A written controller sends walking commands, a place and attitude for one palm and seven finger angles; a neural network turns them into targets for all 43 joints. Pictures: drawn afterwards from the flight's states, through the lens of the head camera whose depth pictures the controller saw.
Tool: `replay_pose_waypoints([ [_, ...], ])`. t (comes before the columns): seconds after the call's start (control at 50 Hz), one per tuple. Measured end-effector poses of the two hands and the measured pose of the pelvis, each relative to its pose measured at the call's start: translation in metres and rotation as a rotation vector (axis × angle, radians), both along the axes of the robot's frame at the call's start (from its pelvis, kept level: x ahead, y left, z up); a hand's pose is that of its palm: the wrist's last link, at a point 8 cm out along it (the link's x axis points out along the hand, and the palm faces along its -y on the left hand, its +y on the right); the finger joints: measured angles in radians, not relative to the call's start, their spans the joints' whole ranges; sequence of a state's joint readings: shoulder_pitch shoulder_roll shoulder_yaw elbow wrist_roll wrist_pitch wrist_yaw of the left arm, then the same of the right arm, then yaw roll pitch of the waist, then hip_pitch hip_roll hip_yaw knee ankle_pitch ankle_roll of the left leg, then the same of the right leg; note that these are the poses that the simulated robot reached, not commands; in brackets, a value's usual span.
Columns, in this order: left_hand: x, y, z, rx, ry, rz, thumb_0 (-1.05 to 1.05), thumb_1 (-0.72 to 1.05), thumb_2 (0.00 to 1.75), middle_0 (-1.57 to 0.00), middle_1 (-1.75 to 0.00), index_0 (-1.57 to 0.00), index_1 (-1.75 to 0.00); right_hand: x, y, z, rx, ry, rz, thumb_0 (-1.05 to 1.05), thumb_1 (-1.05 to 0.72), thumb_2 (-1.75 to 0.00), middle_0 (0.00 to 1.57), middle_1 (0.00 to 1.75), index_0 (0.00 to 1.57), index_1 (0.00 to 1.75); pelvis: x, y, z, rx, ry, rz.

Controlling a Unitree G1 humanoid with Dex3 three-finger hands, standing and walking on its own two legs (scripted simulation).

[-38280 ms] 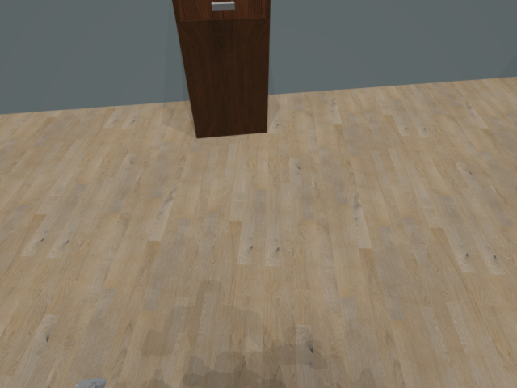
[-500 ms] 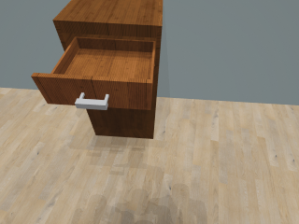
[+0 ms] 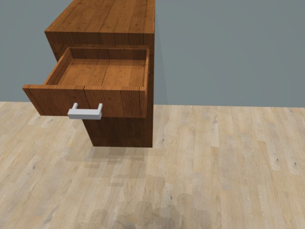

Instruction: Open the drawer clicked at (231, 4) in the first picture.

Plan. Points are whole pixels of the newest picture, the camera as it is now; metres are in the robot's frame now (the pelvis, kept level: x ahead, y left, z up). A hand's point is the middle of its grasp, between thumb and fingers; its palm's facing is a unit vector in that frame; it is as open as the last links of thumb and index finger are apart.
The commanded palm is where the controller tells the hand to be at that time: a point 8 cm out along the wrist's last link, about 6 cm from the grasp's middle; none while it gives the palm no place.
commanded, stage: let the arm hang, fingers relaxed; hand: left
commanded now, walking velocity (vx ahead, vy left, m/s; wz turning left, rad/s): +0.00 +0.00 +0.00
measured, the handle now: (86, 109) +0.49 +0.26 +0.00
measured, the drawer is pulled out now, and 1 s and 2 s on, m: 0.30 0.30 0.30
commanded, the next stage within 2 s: look to check the result in 0.04 s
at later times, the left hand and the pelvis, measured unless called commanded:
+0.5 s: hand out of the picture +0.04 +0.18 -0.17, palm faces +0.01 -0.96 -0.27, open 7.4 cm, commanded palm none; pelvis +0.01 -0.02 +0.00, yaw +0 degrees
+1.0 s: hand out of the picture +0.08 +0.18 -0.16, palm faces +0.00 -0.96 -0.28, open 7.4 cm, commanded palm none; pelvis +0.02 -0.03 +0.00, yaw +0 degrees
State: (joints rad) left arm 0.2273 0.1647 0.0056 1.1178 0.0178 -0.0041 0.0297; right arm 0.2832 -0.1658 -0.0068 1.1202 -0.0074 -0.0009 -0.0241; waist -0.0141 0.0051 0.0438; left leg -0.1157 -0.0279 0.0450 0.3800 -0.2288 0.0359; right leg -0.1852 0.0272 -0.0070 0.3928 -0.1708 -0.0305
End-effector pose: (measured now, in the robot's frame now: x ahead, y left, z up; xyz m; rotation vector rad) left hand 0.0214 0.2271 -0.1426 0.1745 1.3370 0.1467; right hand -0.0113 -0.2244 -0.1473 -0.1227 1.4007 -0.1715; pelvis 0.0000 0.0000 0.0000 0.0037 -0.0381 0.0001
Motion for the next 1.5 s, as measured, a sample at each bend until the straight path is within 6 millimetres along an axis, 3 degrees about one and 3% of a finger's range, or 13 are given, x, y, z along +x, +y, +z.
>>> replay_pose_waypoints([
  [0.4, 0.004, 0.003, 0.008, 0.055, 0.027, 0.007, 0.01, 0.91, 0.90, -0.20, -0.30, -0.20, -0.29, 0.017, -0.029, 0.000, -0.013, 0.010, 0.020, 0.00, -0.91, -0.90, 0.20, 0.30, 0.20, 0.30, 0.009, -0.018, 0.002, 0.001, 0.002, 0.003],
  [0.86, 0.038, -0.003, 0.011, 0.067, -0.024, -0.008, 0.01, 0.91, 0.90, -0.20, -0.30, -0.20, -0.29, 0.041, -0.059, 0.005, -0.052, -0.010, 0.029, 0.00, -0.91, -0.90, 0.20, 0.30, 0.20, 0.30, 0.020, -0.033, 0.002, -0.002, 0.010, 0.003],
  [1.26, 0.069, 0.013, 0.016, 0.092, -0.073, -0.028, 0.01, 0.91, 0.90, -0.20, -0.30, -0.20, -0.29, 0.067, -0.068, 0.012, -0.086, -0.056, 0.043, 0.00, -0.91, -0.90, 0.20, 0.30, 0.20, 0.30, 0.029, -0.028, 0.003, -0.004, 0.011, 0.001],
  [1.5, 0.073, 0.021, 0.019, 0.099, -0.080, -0.033, 0.01, 0.91, 0.90, -0.20, -0.30, -0.20, -0.29, 0.081, -0.067, 0.015, -0.092, -0.080, 0.065, 0.00, -0.91, -0.90, 0.20, 0.30, 0.20, 0.30, 0.029, -0.024, 0.004, -0.002, 0.012, 0.005],
])
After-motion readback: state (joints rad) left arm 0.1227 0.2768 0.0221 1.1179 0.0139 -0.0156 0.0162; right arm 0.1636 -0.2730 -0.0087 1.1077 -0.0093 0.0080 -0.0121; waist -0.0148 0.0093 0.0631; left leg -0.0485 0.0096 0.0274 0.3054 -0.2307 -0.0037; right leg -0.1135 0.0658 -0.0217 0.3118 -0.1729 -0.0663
